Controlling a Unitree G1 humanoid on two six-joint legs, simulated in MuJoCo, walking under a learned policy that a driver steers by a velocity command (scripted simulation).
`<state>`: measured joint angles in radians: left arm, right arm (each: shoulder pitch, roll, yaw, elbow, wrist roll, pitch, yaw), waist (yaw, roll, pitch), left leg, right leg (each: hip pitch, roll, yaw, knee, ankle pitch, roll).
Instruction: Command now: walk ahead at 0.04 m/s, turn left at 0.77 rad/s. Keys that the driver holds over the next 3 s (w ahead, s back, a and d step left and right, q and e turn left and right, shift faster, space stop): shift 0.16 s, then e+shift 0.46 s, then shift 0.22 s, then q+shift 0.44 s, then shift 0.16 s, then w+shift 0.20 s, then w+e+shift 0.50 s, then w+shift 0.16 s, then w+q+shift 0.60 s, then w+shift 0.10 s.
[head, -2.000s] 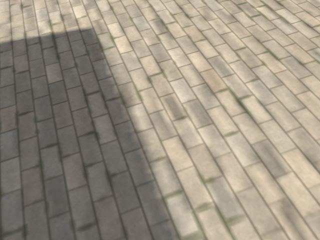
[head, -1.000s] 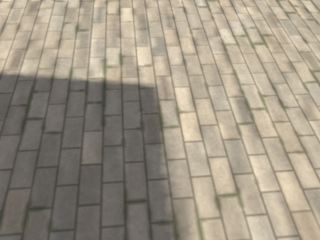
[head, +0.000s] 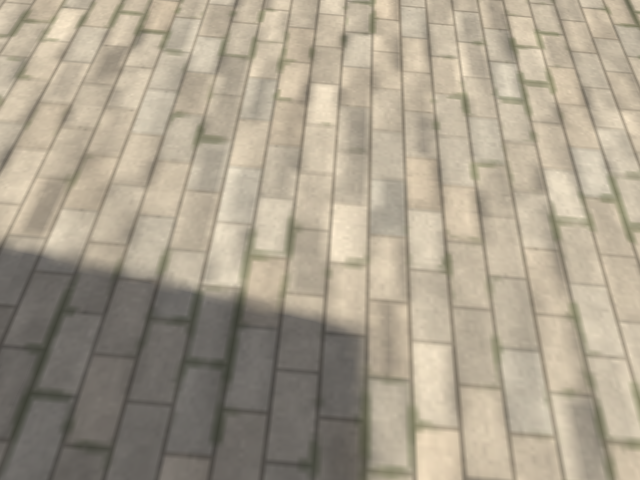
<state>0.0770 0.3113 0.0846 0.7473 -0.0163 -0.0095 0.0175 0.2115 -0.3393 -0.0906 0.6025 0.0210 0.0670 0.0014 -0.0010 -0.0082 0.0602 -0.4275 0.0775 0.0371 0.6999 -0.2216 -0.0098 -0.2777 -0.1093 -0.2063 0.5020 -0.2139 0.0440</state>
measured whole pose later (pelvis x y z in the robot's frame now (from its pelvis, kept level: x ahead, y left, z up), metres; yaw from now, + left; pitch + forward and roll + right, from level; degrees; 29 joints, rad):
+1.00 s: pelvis +0.03 -0.01 +0.00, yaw -15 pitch +0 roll +0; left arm 0.10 0.24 0.02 0.67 0.01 0.02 0.02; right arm 0.19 -0.29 -0.07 0.74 0.01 0.01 -0.01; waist -0.04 0.02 0.01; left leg -0.28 0.02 -0.03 0.55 -0.23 -0.04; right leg -0.23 0.08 0.09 0.54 -0.31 -0.05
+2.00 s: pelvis +0.18 +0.03 +0.01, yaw -4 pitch +2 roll +1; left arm 0.24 0.30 0.08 0.75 0.03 0.01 -0.08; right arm 0.40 -0.27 -0.04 0.79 -0.04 -0.08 0.00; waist -0.03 -0.06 -0.02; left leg 0.01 -0.01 0.16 0.27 -0.32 0.01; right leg -0.75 -0.05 0.03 1.18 -0.13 -0.04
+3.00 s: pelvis +1.03 -0.18 +0.01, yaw +6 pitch +2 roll +0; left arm -0.03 0.24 -0.06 0.59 0.05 -0.07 -0.03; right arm 0.48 -0.29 -0.07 0.91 0.01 -0.08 0.02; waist -0.11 -0.01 0.02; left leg 0.03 -0.18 -0.18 0.28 -0.26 0.17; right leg -0.71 -0.14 0.08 0.70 0.05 0.04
